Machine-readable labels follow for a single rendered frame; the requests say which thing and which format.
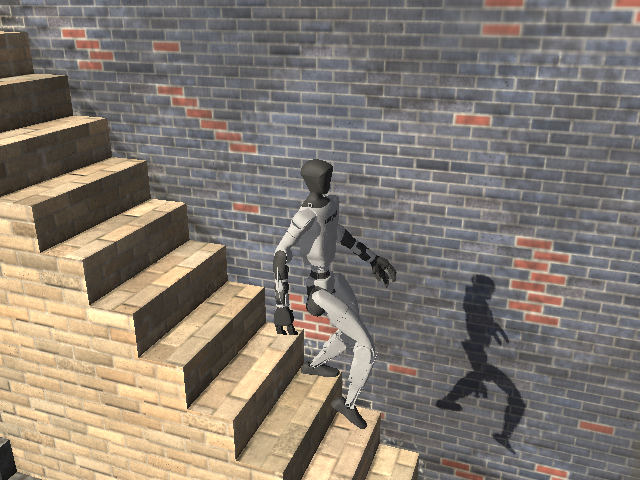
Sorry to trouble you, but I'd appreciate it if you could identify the left robot thigh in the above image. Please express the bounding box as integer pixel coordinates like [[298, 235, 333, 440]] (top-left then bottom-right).
[[331, 273, 360, 343]]

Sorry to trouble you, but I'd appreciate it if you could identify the right robot upper arm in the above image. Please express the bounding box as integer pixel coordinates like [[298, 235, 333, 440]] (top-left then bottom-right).
[[274, 208, 316, 263]]

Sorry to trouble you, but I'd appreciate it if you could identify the right robot foot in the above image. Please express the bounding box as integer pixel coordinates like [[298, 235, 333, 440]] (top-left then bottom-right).
[[331, 397, 367, 429]]

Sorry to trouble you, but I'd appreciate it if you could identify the left robot upper arm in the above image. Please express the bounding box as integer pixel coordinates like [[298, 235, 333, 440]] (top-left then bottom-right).
[[323, 194, 345, 241]]

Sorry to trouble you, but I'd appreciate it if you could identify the right robot forearm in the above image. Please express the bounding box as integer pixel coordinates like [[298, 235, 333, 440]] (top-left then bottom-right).
[[273, 250, 290, 308]]

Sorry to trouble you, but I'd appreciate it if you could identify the right robot hand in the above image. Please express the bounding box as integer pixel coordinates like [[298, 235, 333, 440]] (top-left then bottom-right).
[[274, 307, 298, 335]]

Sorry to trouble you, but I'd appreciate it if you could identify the left robot forearm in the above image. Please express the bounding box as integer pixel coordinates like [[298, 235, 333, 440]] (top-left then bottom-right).
[[340, 229, 376, 263]]

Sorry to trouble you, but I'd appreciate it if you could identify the left robot hand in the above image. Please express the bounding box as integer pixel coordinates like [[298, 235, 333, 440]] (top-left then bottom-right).
[[370, 255, 397, 288]]

